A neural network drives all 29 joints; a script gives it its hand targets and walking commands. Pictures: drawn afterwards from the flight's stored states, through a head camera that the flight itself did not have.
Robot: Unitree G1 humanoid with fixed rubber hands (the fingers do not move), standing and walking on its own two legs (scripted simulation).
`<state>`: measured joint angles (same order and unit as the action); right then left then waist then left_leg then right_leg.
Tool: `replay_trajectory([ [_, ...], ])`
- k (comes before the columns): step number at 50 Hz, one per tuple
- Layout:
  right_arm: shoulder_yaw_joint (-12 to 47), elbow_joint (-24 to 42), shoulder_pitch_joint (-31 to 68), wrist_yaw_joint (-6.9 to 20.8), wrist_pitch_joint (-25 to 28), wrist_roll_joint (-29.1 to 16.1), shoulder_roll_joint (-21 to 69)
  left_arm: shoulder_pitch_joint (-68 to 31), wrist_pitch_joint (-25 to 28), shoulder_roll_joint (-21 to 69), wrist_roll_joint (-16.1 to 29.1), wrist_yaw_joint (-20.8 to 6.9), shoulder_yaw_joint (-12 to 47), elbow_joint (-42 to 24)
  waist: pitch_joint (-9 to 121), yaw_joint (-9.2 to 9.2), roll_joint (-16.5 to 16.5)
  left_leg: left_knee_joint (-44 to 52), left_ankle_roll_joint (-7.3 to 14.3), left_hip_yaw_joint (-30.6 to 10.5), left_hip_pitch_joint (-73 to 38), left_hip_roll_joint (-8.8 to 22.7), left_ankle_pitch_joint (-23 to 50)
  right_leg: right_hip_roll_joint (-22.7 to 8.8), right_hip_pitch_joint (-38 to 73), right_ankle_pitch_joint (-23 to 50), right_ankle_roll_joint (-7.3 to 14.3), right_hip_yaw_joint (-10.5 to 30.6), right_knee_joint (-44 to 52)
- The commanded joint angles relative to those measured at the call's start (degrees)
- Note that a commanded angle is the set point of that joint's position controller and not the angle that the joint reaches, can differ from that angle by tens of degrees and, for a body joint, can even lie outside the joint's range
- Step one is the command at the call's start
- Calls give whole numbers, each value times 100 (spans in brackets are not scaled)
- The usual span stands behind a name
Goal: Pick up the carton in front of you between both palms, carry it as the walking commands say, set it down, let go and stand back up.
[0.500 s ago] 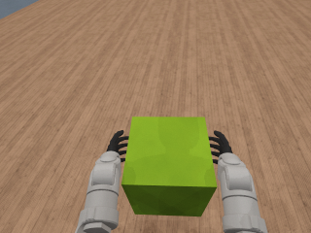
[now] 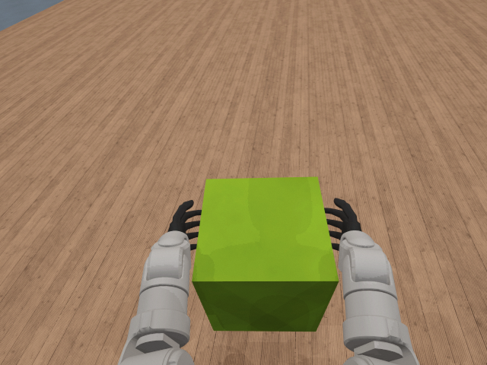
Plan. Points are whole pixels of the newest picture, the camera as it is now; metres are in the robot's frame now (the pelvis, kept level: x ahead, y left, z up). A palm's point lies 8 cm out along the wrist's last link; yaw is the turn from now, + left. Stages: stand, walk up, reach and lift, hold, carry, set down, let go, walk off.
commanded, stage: set down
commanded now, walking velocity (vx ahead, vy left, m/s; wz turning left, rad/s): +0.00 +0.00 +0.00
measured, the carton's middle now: (262, 257) +0.32 +0.00 -0.04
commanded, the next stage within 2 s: none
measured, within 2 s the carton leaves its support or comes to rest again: neither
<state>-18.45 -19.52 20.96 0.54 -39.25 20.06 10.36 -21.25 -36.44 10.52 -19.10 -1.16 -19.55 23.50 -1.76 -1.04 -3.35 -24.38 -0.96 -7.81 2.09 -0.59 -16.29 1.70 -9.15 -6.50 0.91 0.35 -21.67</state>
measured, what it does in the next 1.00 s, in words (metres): lowers itself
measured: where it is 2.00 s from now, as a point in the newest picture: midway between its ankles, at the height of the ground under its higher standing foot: outside the picture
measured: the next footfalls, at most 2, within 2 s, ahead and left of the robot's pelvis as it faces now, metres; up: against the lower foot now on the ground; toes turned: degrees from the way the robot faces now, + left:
none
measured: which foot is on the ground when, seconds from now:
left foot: down 0.00-1.00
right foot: down 0.00-1.00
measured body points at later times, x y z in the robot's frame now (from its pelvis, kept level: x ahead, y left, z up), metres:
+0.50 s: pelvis -0.03 +0.02 -0.07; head +0.19 -0.02 +0.32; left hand +0.38 +0.12 -0.16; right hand +0.35 -0.18 -0.17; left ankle -0.02 +0.14 -0.74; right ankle +0.07 -0.11 -0.74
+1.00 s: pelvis -0.06 +0.01 -0.21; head +0.20 -0.03 +0.16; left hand +0.43 +0.10 -0.29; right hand +0.38 -0.20 -0.30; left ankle -0.02 +0.14 -0.74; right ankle +0.06 -0.11 -0.74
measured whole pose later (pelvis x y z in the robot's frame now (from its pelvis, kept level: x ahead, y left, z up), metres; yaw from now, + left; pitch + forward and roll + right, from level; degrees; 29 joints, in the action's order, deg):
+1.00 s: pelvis -0.06 +0.01 -0.21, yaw +3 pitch +44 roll +4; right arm -29.3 -30.5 49.1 -2.2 -17.4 16.0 4.6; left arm -55.1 -14.1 1.4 -12.0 2.7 -23.9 42.6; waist 10.4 -5.0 -4.8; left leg -86.4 -2.5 -3.7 98.5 -8.2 -32.4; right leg 3.1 -106.4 -19.3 -2.9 7.0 -81.6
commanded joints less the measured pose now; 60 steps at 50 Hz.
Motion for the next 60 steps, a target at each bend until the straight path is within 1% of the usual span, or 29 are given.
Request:
replay_trajectory([
  [1, 2363, -593, 3272, 1445, 404, -1150, 4803, -3462, 388, 5167, 1030, -1327, 2344, 512, 883, -122, 130, 702, 329, 213, 2406, -341, -532, 222, 2008, -428, -41, 283, -163],
  [4, 1676, -1021, 3460, 1332, 696, -703, 4377, -3645, 662, 4864, 587, -1131, 1734, 919, 699, -236, 109, 393, 291, 233, 2791, -385, -488, 273, 1586, -297, 39, 237, -468],
  [7, 1110, -1318, 3274, 1197, 1066, -272, 3815, -3492, 1022, 4366, 192, -920, 1163, 1153, 800, -285, 169, 51, 201, 309, 3052, -491, -100, 324, 1079, 230, 36, 194, -745],
  [9, 936, -1381, 3075, 1156, 1400, -112, 3491, -3267, 1339, 4076, 50, -820, 959, 1221, 1023, -265, 212, -183, 136, 350, 3283, -546, 286, 354, 739, 765, -4, 178, -983],
  [11, 969, -1378, 3030, 1161, 1798, -94, 3403, -3168, 1742, 3950, 70, -754, 982, 1239, 1383, -236, 219, -480, 86, 372, 3526, -612, 630, 364, 398, 1224, -28, 180, -1292],
  [14, 1333, -1391, 3231, 1200, 2418, -270, 3635, -3272, 2371, 4182, 262, -683, 1403, 1261, 2210, -199, 192, -921, -12, 399, 3878, -708, 1035, 402, -7, 1764, -39, 186, -1799],
  [17, 1881, -1322, 3550, 1222, 2928, -534, 3954, -3644, 2916, 4512, 614, -601, 2155, 1175, 3415, -292, 260, -1472, -132, 392, 4457, -761, 1419, 430, -146, 2492, -63, 200, -2426],
  [20, 2459, -1120, 3836, 1195, 3218, -857, 4189, -4006, 3222, 4635, 985, -526, 2899, 926, 4921, -368, 375, -2034, -212, 413, 5087, -814, 1788, 383, -64, 3331, -114, 248, -3051],
  [22, 2697, -898, 3952, 1174, 3271, -1017, 4222, -4152, 3274, 4637, 1189, -475, 3279, 705, 5782, -416, 349, -2344, -225, 436, 5341, -847, 1947, 369, -206, 3508, -141, 244, -3384],
  [24, 2810, -792, 4042, 1180, 3223, -1088, 4213, -4263, 3214, 4667, 1300, -466, 3467, 612, 6171, -450, 265, -2611, -237, 478, 5489, -878, 1916, 394, -765, 3192, -173, 165, -3585],
  [27, 2729, -865, 4122, 1236, 3013, -1036, 4243, -4497, 2990, 4713, 1314, -575, 3443, 671, 6081, -538, 103, -2952, -237, 569, 5784, -928, 1284, 458, -1904, 2081, -217, 11, -3748],
  [29, 2606, -1035, 4247, 1288, 2820, -964, 4312, -4709, 2799, 4710, 1262, -699, 3274, 836, 5777, -584, 28, -3122, -215, 630, 6155, -940, 622, 472, -2572, 1284, -223, -61, -3840],
  [31, 2458, -1215, 4443, 1327, 2624, -903, 4397, -4934, 2607, 4701, 1205, -820, 3066, 1042, 5510, -603, -3, -3271, -191, 698, 6675, -953, 25, 475, -2983, 674, -214, -96, -3965],
  [34, 2245, -1427, 4776, 1357, 2388, -835, 4477, -5279, 2391, 4657, 1131, -971, 2728, 1335, 5405, -612, 27, -3555, -148, 780, 7381, -996, -445, 487, -3362, 209, -216, -119, -4224],
  [39, 2114, -1597, 5300, 1271, 2237, -866, 4592, -5761, 2288, 4542, 1112, -1069, 2375, 1726, 5744, -581, 190, -4148, -86, 903, 8304, -1087, -663, 498, -3710, 126, -275, -104, -4736],
  [42, 2113, -1588, 5608, 1160, 2243, -939, 4602, -6031, 2318, 4450, 1155, -1056, 2283, 1880, 6046, -574, 302, -4512, -49, 953, 8774, -1140, -734, 507, -3842, 157, -325, -94, -5049],
  [46, 2128, -1537, 5954, 1008, 2264, -1041, 4533, -6375, 2359, 4337, 1258, -1007, 2278, 2026, 6416, -619, 381, -4979, -36, 1020, 9235, -1194, -820, 523, -4024, 144, -391, -111, -5443],
  [52, 2087, -1479, 6409, 864, 2284, -1178, 4328, -6874, 2383, 4198, 1435, -918, 2349, 2156, 6750, -763, 320, -5581, -61, 1089, 9650, -1245, -912, 542, -4418, 105, -452, -205, -5989],
  [60, 1795, -1507, 6982, 852, 2300, -1268, 3909, -7474, 2385, 3959, 1528, -745, 2318, 2387, 6829, -971, 62, -6202, -81, 1115, 9935, -1274, -932, 529, -5211, 204, -475, -406, -6687],
])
